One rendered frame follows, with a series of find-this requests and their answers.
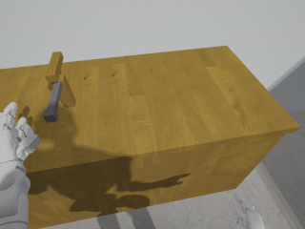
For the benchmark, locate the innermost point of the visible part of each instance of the robot right hand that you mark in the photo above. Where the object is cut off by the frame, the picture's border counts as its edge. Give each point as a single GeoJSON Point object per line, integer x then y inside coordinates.
{"type": "Point", "coordinates": [251, 219]}

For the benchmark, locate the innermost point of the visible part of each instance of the left robot forearm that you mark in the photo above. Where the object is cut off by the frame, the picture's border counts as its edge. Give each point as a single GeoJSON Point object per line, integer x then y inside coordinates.
{"type": "Point", "coordinates": [14, 188]}

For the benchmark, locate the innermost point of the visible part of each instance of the tap lever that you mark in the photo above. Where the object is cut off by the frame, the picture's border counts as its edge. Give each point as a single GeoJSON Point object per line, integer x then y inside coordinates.
{"type": "Point", "coordinates": [51, 115]}

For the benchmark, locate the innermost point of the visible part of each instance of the robot left hand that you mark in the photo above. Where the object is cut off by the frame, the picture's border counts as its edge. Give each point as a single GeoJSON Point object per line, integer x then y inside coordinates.
{"type": "Point", "coordinates": [14, 146]}

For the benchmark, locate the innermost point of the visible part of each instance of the counter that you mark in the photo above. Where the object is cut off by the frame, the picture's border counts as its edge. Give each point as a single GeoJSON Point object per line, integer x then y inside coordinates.
{"type": "Point", "coordinates": [140, 130]}

